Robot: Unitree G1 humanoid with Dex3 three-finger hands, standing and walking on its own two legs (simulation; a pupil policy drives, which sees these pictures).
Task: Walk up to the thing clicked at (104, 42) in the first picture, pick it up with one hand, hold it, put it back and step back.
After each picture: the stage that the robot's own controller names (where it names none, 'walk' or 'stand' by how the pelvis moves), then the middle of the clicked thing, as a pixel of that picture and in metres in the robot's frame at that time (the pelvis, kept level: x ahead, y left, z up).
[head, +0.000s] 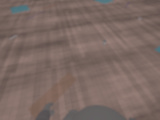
stand; (104, 42) +1.69 -0.29 -0.72
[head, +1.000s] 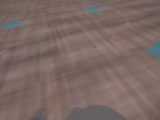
walk; (95, 48) +1.58 +0.06 -0.70
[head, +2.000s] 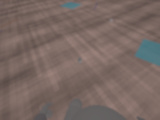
walk; (79, 60) +1.03 +0.28 -0.71
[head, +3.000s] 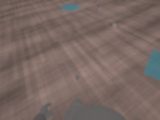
walk; (77, 78) +0.64 +0.25 -0.72
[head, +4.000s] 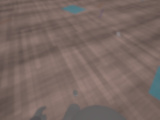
walk; (75, 93) +0.40 +0.19 -0.71
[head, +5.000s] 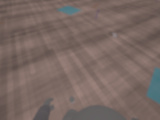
stand; (72, 99) +0.32 +0.20 -0.72
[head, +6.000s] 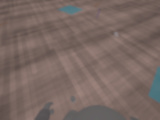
stand; (73, 99) +0.32 +0.20 -0.72
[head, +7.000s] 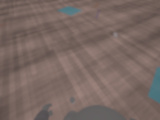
stand; (72, 100) +0.31 +0.21 -0.72
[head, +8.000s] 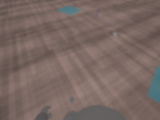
stand; (72, 100) +0.31 +0.21 -0.73
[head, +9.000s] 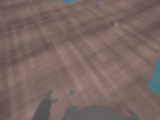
go down; (72, 93) +0.32 +0.21 -0.71
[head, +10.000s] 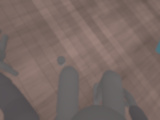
go down; (61, 61) +0.39 +0.23 -0.28
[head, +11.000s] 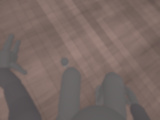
close in; (65, 62) +0.39 +0.23 -0.29
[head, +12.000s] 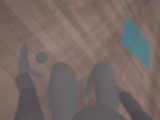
close in; (41, 59) +0.38 +0.24 -0.21
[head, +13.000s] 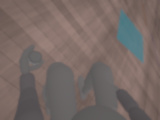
close; (34, 58) +0.37 +0.26 -0.22
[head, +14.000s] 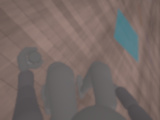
lift; (33, 58) +0.36 +0.25 -0.22
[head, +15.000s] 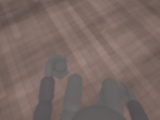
lift; (62, 68) +0.31 +0.21 -0.02
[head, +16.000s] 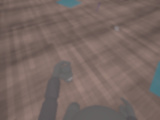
hold; (67, 74) +0.31 +0.17 +0.02
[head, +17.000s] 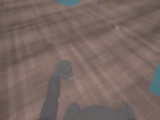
hold; (67, 73) +0.31 +0.18 +0.01
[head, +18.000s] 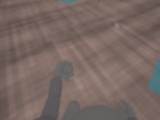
crouch; (68, 73) +0.32 +0.17 -0.01
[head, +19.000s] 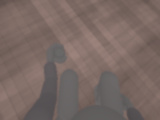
lower; (60, 56) +0.42 +0.21 -0.09
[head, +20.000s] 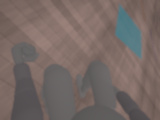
lower; (29, 53) +0.40 +0.26 -0.22
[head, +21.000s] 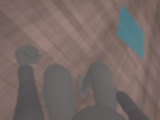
lower; (32, 55) +0.39 +0.26 -0.22
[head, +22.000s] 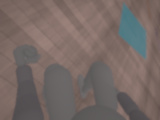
lower; (31, 55) +0.39 +0.27 -0.22
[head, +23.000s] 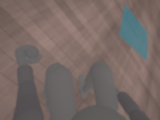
lower; (32, 55) +0.38 +0.27 -0.21
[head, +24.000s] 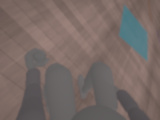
loosen; (40, 59) +0.37 +0.23 -0.22
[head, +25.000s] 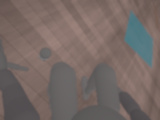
stand; (44, 54) +0.39 +0.24 -0.23
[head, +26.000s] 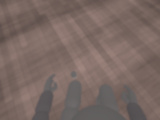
walk; (73, 75) +0.38 +0.18 -0.50
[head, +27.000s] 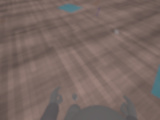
stand; (74, 97) +0.35 +0.17 -0.66
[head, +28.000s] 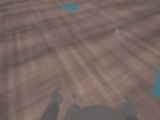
stand; (74, 96) +0.35 +0.17 -0.66
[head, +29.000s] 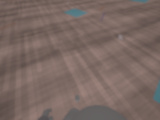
stand; (77, 98) +0.36 +0.16 -0.71
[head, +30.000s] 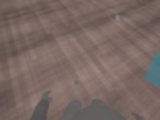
walk; (76, 83) +0.41 +0.13 -0.71
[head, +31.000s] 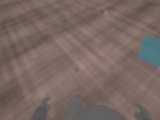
walk; (77, 71) +0.64 +0.22 -0.69
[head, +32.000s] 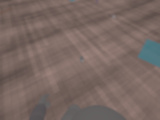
stand; (81, 59) +0.95 +0.18 -0.69
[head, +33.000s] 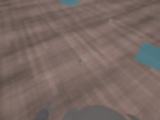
stand; (80, 62) +0.96 +0.20 -0.72
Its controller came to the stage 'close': yes
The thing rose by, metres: 0.72
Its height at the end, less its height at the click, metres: +0.00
